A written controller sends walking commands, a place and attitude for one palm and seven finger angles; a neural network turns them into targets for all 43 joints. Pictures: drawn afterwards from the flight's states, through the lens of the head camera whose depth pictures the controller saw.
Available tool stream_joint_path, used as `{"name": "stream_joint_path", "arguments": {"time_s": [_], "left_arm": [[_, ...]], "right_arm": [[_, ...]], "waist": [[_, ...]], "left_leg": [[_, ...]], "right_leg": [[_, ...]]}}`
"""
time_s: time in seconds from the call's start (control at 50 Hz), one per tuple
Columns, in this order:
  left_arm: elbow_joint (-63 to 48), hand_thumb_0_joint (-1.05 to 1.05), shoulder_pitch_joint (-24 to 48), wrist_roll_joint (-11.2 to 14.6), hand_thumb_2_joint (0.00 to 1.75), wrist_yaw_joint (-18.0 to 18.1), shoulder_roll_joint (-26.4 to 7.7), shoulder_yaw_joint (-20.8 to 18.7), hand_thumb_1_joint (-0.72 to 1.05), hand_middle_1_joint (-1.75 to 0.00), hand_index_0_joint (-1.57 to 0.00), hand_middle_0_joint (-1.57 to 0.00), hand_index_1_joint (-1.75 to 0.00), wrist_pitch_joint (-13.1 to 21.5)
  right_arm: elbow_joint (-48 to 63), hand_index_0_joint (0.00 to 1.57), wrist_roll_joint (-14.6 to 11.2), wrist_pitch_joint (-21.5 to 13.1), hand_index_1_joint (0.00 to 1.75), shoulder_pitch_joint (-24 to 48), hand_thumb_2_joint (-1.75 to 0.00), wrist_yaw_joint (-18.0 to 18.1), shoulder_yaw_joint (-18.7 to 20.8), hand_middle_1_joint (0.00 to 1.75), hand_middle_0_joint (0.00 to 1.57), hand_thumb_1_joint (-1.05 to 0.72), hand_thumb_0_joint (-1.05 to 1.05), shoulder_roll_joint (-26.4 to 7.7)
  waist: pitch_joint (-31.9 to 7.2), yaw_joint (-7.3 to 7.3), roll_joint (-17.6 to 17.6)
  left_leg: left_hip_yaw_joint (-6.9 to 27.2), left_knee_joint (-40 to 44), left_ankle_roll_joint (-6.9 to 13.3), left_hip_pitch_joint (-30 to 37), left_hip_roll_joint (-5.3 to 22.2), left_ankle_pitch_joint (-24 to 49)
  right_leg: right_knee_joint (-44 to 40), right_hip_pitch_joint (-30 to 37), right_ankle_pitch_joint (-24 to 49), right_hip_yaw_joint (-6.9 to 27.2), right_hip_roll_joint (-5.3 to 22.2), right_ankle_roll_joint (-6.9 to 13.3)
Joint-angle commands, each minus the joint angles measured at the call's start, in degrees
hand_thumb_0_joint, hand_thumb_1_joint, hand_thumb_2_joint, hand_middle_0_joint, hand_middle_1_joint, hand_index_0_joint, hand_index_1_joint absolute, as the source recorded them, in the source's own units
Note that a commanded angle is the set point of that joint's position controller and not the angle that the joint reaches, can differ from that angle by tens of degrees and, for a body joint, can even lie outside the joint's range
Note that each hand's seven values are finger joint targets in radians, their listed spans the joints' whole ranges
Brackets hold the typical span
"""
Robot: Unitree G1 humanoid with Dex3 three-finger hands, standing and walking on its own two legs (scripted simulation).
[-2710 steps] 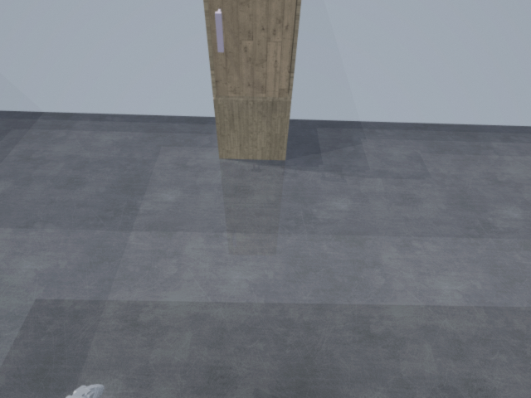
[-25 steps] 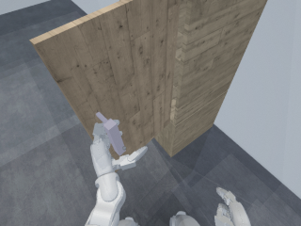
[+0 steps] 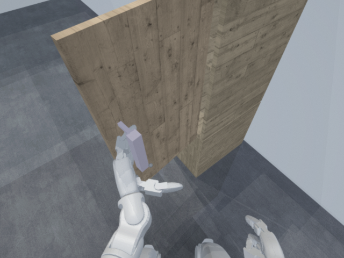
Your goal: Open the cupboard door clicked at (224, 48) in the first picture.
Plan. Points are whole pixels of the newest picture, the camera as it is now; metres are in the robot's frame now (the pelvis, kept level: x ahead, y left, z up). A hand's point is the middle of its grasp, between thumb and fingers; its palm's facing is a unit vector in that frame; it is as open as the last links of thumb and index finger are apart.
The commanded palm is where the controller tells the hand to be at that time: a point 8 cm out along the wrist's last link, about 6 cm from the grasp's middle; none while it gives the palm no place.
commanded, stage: slide the hand sideways off the handle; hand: left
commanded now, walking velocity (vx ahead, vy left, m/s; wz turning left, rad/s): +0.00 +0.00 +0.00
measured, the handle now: (133, 147) +0.37 +0.11 +0.04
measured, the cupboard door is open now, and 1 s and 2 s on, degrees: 98 99 99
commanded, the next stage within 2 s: draw the hand back to the body in 1.18 s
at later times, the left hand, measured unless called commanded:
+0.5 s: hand (140, 186) +0.27 +0.08 +0.04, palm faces -0.11 -0.99 +0.00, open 16.4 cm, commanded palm +0.24 +0.14 +0.04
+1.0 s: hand (116, 207) +0.22 +0.13 +0.04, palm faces -0.06 -1.00 -0.01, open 16.3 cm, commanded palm +0.19 +0.19 +0.04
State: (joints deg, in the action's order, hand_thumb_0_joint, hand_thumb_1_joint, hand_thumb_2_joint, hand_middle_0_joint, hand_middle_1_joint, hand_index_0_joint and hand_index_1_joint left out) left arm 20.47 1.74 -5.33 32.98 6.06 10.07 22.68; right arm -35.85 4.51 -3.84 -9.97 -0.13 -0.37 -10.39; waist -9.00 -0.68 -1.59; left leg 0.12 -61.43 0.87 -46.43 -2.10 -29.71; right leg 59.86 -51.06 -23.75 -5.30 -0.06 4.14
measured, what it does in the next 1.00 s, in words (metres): stands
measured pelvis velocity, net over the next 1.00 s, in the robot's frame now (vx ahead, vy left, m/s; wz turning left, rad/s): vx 0.02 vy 0.02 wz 0.00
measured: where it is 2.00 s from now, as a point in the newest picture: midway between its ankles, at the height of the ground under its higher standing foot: outside the picture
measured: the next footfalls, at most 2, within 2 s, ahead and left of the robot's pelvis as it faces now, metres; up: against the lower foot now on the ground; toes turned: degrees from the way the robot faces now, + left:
none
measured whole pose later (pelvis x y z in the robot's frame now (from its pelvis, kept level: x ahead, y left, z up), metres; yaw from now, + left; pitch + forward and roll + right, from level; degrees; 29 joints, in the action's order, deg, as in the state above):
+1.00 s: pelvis +0.02 +0.02 -0.02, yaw +0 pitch +17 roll -1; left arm -12.3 -30.8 5.7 -4.5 -7.2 6.3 21.2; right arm -23.4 0.0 -6.1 -13.7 0.6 -1.3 -12.7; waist -9.7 0.8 -2.0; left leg 0.2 -68.9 2.3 -50.2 -2.3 -35.6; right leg 66.4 -54.5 -28.9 -5.5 0.2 2.8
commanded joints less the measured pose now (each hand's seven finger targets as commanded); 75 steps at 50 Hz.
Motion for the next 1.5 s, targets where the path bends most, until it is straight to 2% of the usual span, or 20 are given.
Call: {"name": "stream_joint_path", "arguments": {"time_s": [0.0,0.02,0.04,0.08,0.12,0.16,0.2,0.3,0.38,0.44,0.64,0.7,0.78,0.84,1.08,1.22,1.34,1.38,1.42,1.48], "left_arm": [[-16.09,0.00,18.18,-5.68,0.30,-15.78,-9.22,4.12,-0.50,-0.30,-0.15,-0.15,-0.30,6.55],[-17.36,0.00,17.45,-4.69,0.30,-20.63,-8.86,5.88,-0.50,-0.30,-0.15,-0.15,-0.30,7.29],[-17.00,0.00,16.08,-2.81,0.30,-25.25,-6.94,8.07,-0.50,-0.30,-0.15,-0.15,-0.30,7.35],[-16.97,0.00,16.89,4.02,0.30,-33.69,-5.19,9.24,-0.50,-0.30,-0.15,-0.15,-0.30,6.15],[-17.56,0.00,14.47,10.30,0.30,-36.82,-3.67,7.27,-0.50,-0.30,-0.15,-0.15,-0.30,4.56],[-18.38,0.00,8.88,12.66,0.30,-36.47,-3.58,5.06,-0.50,-0.30,-0.15,-0.15,-0.30,3.06],[-20.72,0.00,5.05,11.97,0.30,-34.38,-4.31,3.95,-0.50,-0.30,-0.15,-0.15,-0.30,2.64],[-25.44,0.00,-1.77,6.69,0.30,-30.40,-7.91,2.90,-0.50,-0.30,-0.15,-0.15,-0.30,2.72],[-28.71,0.00,-6.42,5.48,0.30,-29.64,-9.97,1.25,-0.50,-0.30,-0.15,-0.15,-0.30,1.88],[-31.94,0.00,-9.90,6.02,0.30,-29.86,-9.31,1.67,-0.50,-0.30,-0.15,-0.15,-0.30,1.00],[-39.52,0.00,-19.12,7.37,0.30,-31.99,-10.21,1.55,-0.50,-0.30,-0.15,-0.15,-0.30,1.74],[-41.77,0.00,-22.56,7.65,0.30,-33.55,-11.30,0.89,-0.50,-0.30,-0.15,-0.15,-0.30,1.84],[-43.40,0.00,-28.76,9.10,0.30,-35.14,-14.31,-2.68,-0.50,-0.30,-0.15,-0.15,-0.30,1.21],[-44.62,0.00,-30.85,10.07,0.30,-36.20,-13.78,-2.60,-0.50,-0.30,-0.15,-0.15,-0.30,1.36],[-45.74,0.00,-33.98,14.43,0.30,-41.21,-19.51,-10.62,-0.50,-0.30,-0.15,-0.15,-0.30,2.58],[-45.90,0.00,-32.15,16.48,0.30,-43.23,-19.32,-10.72,-0.50,-0.30,-0.15,-0.15,-0.30,1.73],[-51.48,0.00,-34.15,16.99,0.30,-42.37,-23.26,-14.84,-0.50,-0.30,-0.15,-0.15,-0.30,-0.31],[-49.90,0.00,-34.82,17.35,0.30,-41.82,-24.99,-17.60,-0.50,-0.30,-0.15,-0.15,-0.30,-2.00],[-49.06,0.00,-34.98,18.03,0.30,-42.20,-23.10,-16.48,-0.50,-0.30,-0.15,-0.15,-0.30,-3.09],[-47.75,0.00,-34.08,19.28,0.30,-43.28,-24.21,-18.08,-0.50,-0.30,-0.15,-0.15,-0.30,-3.97]], "right_arm": [[8.70,0.20,-0.73,-2.91,0.30,0.39,-0.90,0.91,1.86,0.30,0.20,-0.90,0.00,-7.24],[9.17,0.20,-1.01,-3.13,0.30,0.58,-0.90,1.17,1.94,0.30,0.20,-0.90,0.00,-7.25],[9.97,0.20,-1.69,-3.58,0.30,0.10,-0.90,1.15,1.75,0.30,0.20,-0.90,0.00,-7.18],[11.75,0.20,-3.43,-4.64,0.30,-0.13,-0.90,1.29,1.21,0.30,0.20,-0.90,0.00,-7.87],[12.79,0.20,-4.64,-5.50,0.30,0.18,-0.90,1.65,1.15,0.30,0.20,-0.90,0.00,-7.78],[13.91,0.20,-5.12,-5.94,0.30,0.06,-0.90,1.35,1.23,0.30,0.20,-0.90,0.00,-8.19],[14.79,0.20,-4.89,-6.22,0.30,0.01,-0.90,0.68,1.36,0.30,0.20,-0.90,0.00,-8.31],[16.67,0.20,-3.99,-5.32,0.30,-0.79,-0.90,-0.66,1.84,0.30,0.20,-0.90,0.00,-8.54],[18.17,0.20,-3.86,-4.41,0.30,-0.86,-0.90,-0.53,1.94,0.30,0.20,-0.90,0.00,-8.68],[18.92,0.20,-4.00,-3.96,0.30,-1.20,-0.90,-0.32,1.70,0.30,0.20,-0.90,0.00,-8.08],[19.77,0.20,-4.00,-4.73,0.30,-2.01,-0.90,0.57,1.54,0.30,0.20,-0.90,0.00,-7.79],[20.29,0.20,-4.07,-5.05,0.30,-1.83,-0.90,0.68,1.72,0.30,0.20,-0.90,0.00,-7.83],[21.23,0.20,-4.42,-4.80,0.30,-1.97,-0.90,0.85,1.78,0.30,0.20,-0.90,0.00,-8.12],[21.49,0.20,-4.50,-4.90,0.30,-2.30,-0.90,0.83,1.78,0.30,0.20,-0.90,0.00,-7.85],[21.70,0.20,-4.95,-5.78,0.30,-1.24,-0.90,2.42,2.07,0.30,0.20,-0.90,0.00,-8.42],[21.42,0.20,-5.20,-6.95,0.30,-1.53,-0.90,3.00,1.88,0.30,0.20,-0.90,0.00,-8.81],[22.54,0.20,-5.76,-6.77,0.30,-1.66,-0.90,3.43,1.81,0.30,0.20,-0.90,0.00,-8.51],[22.10,0.20,-6.03,-6.13,0.30,-1.84,-0.90,3.74,1.73,0.30,0.20,-0.90,0.00,-8.47],[22.15,0.20,-6.41,-6.15,0.30,-1.55,-0.90,3.89,1.41,0.30,0.20,-0.90,0.00,-8.44],[21.79,0.20,-6.53,-6.49,0.30,-1.22,-0.90,4.38,1.12,0.30,0.20,-0.90,0.00,-8.93]], "waist": [[-16.62,-2.95,4.14],[-18.42,-2.79,1.93],[-16.82,-3.35,1.51],[-14.55,-4.20,2.45],[-12.95,-3.31,3.94],[-12.54,-1.44,4.48],[-13.39,-0.34,4.13],[-12.49,0.07,4.14],[-12.76,0.66,4.28],[-12.60,0.57,2.19],[-12.22,-0.49,2.50],[-13.89,0.29,0.45],[-14.04,1.30,2.21],[-12.79,0.69,2.42],[-11.41,0.81,2.65],[-11.35,-0.08,2.59],[-14.21,1.84,-1.36],[-12.43,1.71,1.32],[-8.60,0.79,1.65],[-6.33,0.23,3.89]], "left_leg": [[1.31,6.86,0.54,0.36,-0.09,7.12],[1.31,6.72,0.55,2.26,-0.03,8.18],[1.64,6.97,0.51,3.03,-0.03,8.26],[2.36,7.49,0.69,3.39,-0.13,6.82],[3.11,8.75,0.42,3.72,0.03,5.92],[3.54,9.90,0.06,4.00,0.15,6.86],[3.83,9.99,-0.29,4.39,0.25,9.37],[3.27,8.44,-0.54,2.51,0.48,10.45],[3.25,7.64,-0.55,1.81,0.48,9.98],[3.13,7.67,-1.01,2.66,0.46,11.49],[3.98,5.26,-1.45,2.49,0.80,14.87],[3.93,4.58,-1.77,2.83,0.69,17.46],[3.77,4.29,-1.68,1.31,0.52,17.99],[3.53,3.51,-1.59,0.61,0.50,17.45],[2.71,0.37,-0.61,-5.93,0.02,9.75],[2.84,-0.03,-0.38,-6.14,0.16,7.92],[2.21,3.18,-0.29,-1.69,-0.10,10.23],[2.53,4.64,-0.23,-1.55,0.10,10.28],[2.39,5.96,-0.17,-1.01,0.19,8.65],[2.63,6.98,0.07,-0.67,0.32,7.48]], "right_leg": [[-8.97,17.86,8.65,7.47,2.20,-1.96],[-8.36,18.42,10.37,7.67,2.16,-1.76],[-8.41,17.38,10.47,7.10,2.00,-1.71],[-9.56,16.76,7.65,6.99,1.63,-1.69],[-10.38,15.89,4.39,5.83,1.14,-1.99],[-9.80,15.39,3.64,4.33,0.86,-1.82],[-7.85,14.66,5.32,3.16,0.84,-1.62],[-5.91,13.20,6.33,3.49,0.90,-1.45],[-5.22,12.59,5.67,3.61,0.50,-1.36],[-4.82,13.02,7.37,3.27,0.35,-1.33],[-2.82,11.11,10.33,2.60,-0.10,-1.77],[-1.72,11.37,11.88,2.67,-0.03,-1.65],[-1.40,13.15,13.03,2.79,-0.27,-1.62],[-1.31,12.45,13.39,2.81,-0.25,-1.94],[-2.82,12.52,6.43,6.16,-0.14,-2.18],[-3.75,11.67,3.19,6.45,0.00,-2.62],[-5.74,16.38,5.16,6.45,-0.08,-2.46],[-7.62,18.15,4.64,6.19,-0.40,-2.59],[-9.94,17.88,2.69,6.28,-0.15,-2.99],[-12.94,19.13,-0.02,7.18,0.15,-3.32]]}}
